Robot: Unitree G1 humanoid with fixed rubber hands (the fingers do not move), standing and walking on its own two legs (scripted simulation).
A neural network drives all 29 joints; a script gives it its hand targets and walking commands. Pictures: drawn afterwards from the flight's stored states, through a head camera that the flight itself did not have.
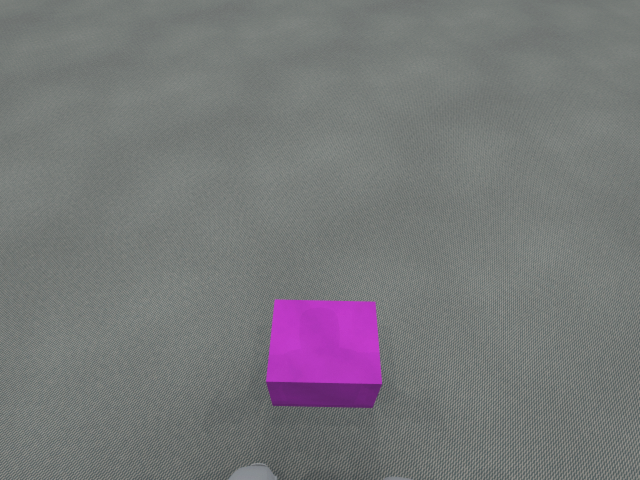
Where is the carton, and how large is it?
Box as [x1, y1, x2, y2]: [266, 299, 381, 407]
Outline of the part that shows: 275,299 266,382 272,404 304,406 372,407 381,385 375,303 367,301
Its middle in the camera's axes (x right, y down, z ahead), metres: +0.01 +0.35 +1.14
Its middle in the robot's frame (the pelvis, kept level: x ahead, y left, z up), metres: +0.52 -0.01 -0.64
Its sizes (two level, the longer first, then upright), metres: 0.297 0.239 0.212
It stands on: the floor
